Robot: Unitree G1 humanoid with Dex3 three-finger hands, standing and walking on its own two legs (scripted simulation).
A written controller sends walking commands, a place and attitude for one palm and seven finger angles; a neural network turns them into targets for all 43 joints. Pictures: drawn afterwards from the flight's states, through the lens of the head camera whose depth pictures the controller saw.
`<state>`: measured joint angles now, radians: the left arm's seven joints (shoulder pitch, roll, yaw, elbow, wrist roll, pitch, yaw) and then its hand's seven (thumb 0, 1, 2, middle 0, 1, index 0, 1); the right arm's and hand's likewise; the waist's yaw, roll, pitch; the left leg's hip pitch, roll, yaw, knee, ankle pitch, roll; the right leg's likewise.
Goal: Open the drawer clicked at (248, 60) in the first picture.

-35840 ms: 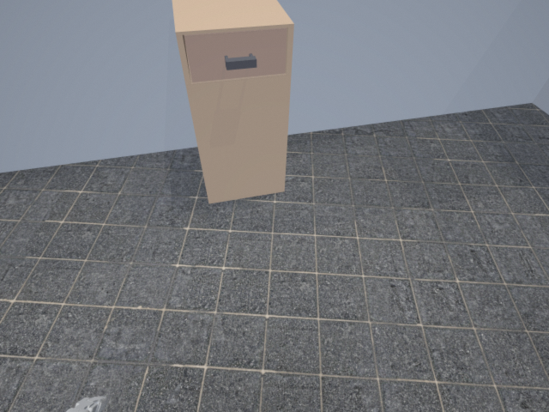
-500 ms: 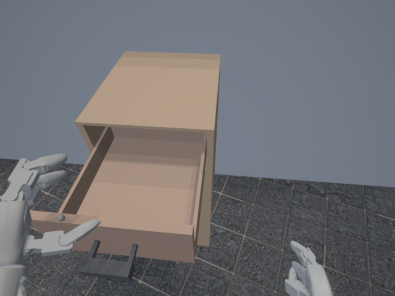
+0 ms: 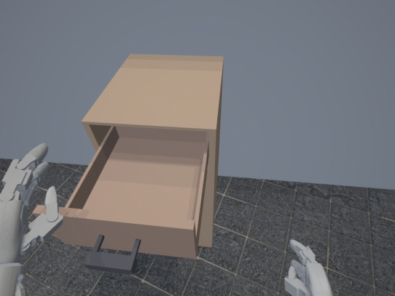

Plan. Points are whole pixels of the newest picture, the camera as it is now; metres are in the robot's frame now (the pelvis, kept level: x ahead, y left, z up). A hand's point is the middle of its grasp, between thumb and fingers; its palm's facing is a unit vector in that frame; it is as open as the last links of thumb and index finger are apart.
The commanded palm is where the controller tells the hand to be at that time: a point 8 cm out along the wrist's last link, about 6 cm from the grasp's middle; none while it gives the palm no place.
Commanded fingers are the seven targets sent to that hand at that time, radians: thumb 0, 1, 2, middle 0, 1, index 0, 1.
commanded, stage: draw the hand back to the body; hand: left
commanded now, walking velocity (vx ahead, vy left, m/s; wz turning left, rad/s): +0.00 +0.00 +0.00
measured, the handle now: (115, 251) +0.21 +0.22 -0.05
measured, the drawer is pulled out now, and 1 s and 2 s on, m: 0.29 0.29 0.29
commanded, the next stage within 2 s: step back with the hand held close in 0.02 s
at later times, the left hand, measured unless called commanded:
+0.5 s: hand (49, 230) +0.17 +0.25 +0.14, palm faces +0.28 -0.82 -0.49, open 7.4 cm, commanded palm +0.10 +0.30 +0.17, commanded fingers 0.00 0.90 0.90 -0.20 -0.30 -0.20 -0.30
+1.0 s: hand (13, 279) +0.10 +0.25 +0.15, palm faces +0.41 -0.80 -0.43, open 7.4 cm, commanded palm +0.03 +0.29 +0.17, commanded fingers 0.00 0.90 0.90 -0.20 -0.30 -0.20 -0.30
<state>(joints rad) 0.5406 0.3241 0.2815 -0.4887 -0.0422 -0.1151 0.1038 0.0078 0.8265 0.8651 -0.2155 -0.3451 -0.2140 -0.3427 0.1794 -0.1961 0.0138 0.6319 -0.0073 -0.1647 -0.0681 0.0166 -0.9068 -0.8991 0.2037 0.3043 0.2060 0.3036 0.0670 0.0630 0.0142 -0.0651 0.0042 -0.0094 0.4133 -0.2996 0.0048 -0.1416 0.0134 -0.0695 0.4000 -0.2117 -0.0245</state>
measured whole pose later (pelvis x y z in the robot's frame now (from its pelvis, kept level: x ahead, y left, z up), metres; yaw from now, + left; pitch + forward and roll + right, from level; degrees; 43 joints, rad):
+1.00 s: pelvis -0.09 +0.01 -0.02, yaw +1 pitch +0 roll -1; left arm 0.63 0.37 0.38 -0.62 -0.01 -0.20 0.20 0.01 0.89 0.89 -0.21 -0.30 -0.21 -0.30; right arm 0.23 -0.18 0.00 0.60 -0.06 -0.15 -0.10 0.02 -0.91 -0.90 0.21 0.30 0.21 0.30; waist -0.02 -0.03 0.01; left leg -0.38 -0.01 -0.01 0.63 -0.26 0.02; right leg -0.45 0.03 -0.01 0.77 -0.42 0.00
